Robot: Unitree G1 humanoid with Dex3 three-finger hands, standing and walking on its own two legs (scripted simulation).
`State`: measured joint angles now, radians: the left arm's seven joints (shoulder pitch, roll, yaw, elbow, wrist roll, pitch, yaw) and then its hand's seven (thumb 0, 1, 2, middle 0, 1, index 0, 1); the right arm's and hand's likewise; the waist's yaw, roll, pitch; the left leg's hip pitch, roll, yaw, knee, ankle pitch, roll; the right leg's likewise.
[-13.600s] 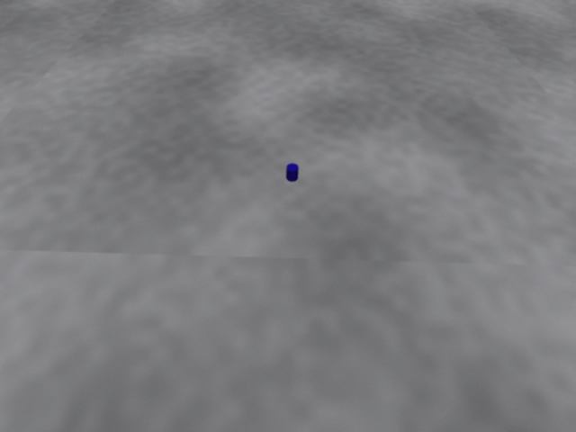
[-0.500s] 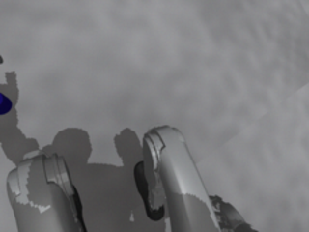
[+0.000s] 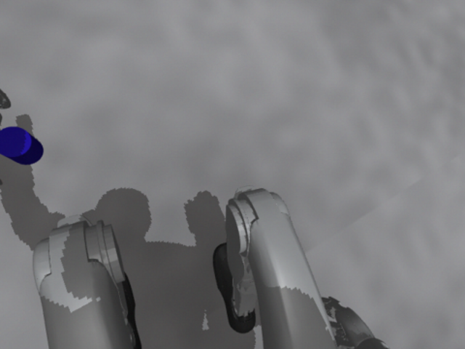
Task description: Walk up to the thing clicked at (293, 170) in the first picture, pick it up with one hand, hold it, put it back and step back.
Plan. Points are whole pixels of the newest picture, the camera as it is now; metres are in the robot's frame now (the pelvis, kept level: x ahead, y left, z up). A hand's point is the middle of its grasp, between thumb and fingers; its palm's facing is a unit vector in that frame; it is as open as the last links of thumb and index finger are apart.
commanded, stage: close in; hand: left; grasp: from above
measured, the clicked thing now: (20, 146) +0.48 +0.32 -0.29
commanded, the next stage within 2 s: rest palm in 0.06 s
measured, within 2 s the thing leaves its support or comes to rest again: neither
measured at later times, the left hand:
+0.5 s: hand (18, 148) +0.46 +0.30 -0.23, palm faces -0.47 -0.11 -0.88, open 13.9 cm
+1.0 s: hand (18, 154) +0.45 +0.31 -0.25, palm faces -0.45 -0.13 -0.88, open 14.1 cm
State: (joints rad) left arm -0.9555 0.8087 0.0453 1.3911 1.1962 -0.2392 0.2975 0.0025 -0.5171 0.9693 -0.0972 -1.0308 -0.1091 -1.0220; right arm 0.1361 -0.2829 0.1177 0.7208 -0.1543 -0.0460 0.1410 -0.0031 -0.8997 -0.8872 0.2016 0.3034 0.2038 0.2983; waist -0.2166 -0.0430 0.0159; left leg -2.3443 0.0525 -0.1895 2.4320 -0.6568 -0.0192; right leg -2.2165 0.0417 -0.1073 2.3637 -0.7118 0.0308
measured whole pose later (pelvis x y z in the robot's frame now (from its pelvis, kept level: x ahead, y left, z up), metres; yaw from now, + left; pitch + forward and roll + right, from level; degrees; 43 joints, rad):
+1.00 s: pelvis +0.00 +0.00 -0.02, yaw -4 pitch +28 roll -12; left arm -1.01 0.94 0.13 1.69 1.27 -0.24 0.58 0.00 -0.52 1.00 -0.09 -0.99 -0.08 -1.00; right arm 0.05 -0.31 0.25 0.69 -0.27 -0.19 0.22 0.00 -0.90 -0.90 0.20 0.30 0.20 0.30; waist -0.33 -0.13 0.12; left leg -2.36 0.06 -0.27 2.54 -0.70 -0.03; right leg -2.22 0.08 -0.16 2.42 -0.71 0.04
